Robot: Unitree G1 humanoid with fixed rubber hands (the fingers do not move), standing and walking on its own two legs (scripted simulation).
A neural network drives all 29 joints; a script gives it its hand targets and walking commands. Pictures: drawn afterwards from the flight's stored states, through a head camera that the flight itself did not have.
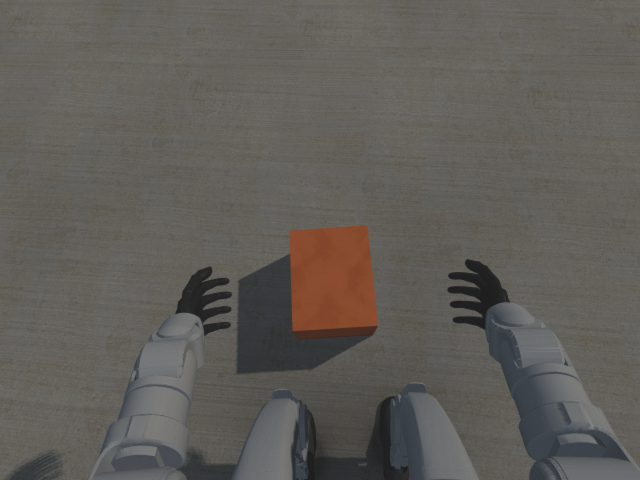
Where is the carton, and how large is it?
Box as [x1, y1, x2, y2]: [290, 225, 377, 339]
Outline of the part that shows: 366,225 290,230 292,330 298,339 372,334 377,326 377,319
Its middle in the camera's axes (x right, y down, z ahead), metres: +0.03 +0.11 +1.06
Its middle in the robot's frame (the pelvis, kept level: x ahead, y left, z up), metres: +0.51 +0.03 -0.61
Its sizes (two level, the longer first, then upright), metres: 0.265 0.207 0.156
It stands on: the floor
